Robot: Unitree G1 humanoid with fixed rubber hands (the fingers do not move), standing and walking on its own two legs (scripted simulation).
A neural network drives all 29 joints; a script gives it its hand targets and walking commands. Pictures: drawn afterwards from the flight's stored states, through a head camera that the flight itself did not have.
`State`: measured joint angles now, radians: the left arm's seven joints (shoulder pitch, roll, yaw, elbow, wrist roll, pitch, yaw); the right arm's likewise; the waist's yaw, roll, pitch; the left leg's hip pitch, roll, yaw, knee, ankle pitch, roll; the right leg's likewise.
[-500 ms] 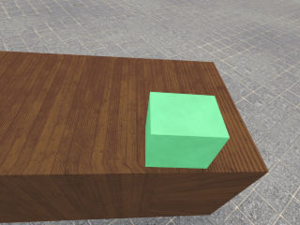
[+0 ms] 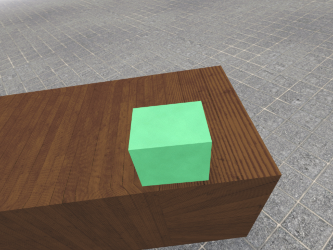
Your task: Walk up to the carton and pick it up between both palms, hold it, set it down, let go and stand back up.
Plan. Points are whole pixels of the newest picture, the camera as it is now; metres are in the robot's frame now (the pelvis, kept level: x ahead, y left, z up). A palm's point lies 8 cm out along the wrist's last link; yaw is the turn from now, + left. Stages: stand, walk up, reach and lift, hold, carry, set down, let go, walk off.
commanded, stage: walk up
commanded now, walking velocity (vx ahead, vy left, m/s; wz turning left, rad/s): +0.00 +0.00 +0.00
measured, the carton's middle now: (171, 144) +0.47 +0.01 -0.04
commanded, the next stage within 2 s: stand in 1.50 s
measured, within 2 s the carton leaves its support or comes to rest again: neither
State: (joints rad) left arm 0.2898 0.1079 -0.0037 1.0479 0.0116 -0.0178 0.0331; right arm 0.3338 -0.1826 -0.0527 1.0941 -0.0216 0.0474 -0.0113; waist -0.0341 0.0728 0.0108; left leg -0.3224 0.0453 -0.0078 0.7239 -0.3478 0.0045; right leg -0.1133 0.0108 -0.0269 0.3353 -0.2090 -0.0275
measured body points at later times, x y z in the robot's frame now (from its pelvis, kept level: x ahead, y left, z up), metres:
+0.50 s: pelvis +0.00 +0.00 +0.00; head +0.01 +0.00 +0.45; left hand -0.02 +0.22 -0.17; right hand -0.01 -0.20 -0.17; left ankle -0.02 +0.11 -0.75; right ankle -0.02 -0.10 -0.75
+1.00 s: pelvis +0.02 +0.03 +0.00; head +0.01 +0.04 +0.45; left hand -0.06 +0.26 -0.16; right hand +0.04 -0.20 -0.16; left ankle +0.03 +0.16 -0.72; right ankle -0.02 -0.10 -0.75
